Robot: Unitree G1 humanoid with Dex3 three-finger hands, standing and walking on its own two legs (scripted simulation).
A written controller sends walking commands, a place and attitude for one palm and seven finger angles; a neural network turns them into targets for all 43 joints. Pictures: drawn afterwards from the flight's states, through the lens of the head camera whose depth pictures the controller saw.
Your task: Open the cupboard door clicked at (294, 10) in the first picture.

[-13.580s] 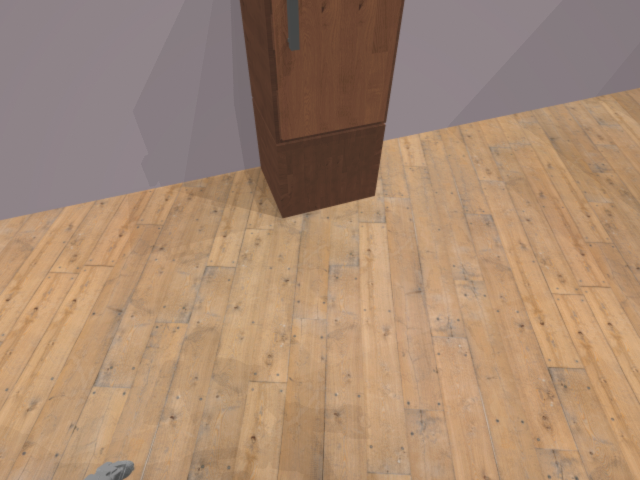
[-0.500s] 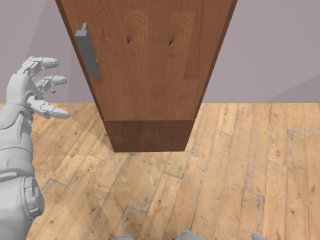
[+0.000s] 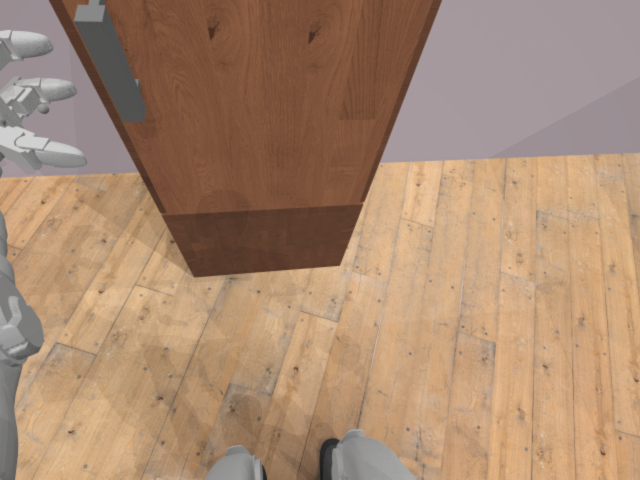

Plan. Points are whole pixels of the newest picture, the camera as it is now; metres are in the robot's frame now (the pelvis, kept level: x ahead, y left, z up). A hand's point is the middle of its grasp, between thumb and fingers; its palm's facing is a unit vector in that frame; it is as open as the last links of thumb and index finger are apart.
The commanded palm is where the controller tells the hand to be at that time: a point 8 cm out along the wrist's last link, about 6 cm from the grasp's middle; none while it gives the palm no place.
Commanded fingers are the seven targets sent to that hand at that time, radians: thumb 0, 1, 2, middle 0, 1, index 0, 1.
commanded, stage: move the hooked fingers beside the handle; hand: left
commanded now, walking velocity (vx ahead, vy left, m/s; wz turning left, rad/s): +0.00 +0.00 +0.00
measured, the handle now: (117, 58) +0.60 +0.20 +0.11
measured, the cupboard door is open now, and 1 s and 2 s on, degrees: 0 0 0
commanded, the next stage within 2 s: slide the fingers in behind the handle in 1.98 s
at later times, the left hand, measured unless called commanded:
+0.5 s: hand (44, 92) +0.55 +0.27 +0.10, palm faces +0.02 -1.00 +0.01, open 14.0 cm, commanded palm +0.52 +0.30 +0.10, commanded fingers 0.00 -0.50 0.30 -0.30 -1.20 -0.30 -1.20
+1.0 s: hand (47, 99) +0.53 +0.26 +0.11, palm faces +0.03 -1.00 -0.01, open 14.0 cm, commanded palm +0.52 +0.30 +0.10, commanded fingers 0.00 -0.50 0.30 -0.30 -1.20 -0.30 -1.20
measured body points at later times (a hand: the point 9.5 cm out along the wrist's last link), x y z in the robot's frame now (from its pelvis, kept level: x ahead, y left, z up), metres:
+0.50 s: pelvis +0.03 +0.01 +0.00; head +0.17 +0.04 +0.43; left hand +0.54 +0.32 +0.10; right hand -0.02 -0.25 -0.09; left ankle -0.01 +0.09 -0.70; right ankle +0.01 -0.11 -0.70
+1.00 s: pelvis +0.01 +0.00 +0.00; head +0.14 +0.03 +0.43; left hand +0.52 +0.31 +0.11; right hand +0.01 -0.27 -0.10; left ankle -0.01 +0.09 -0.70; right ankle +0.01 -0.11 -0.70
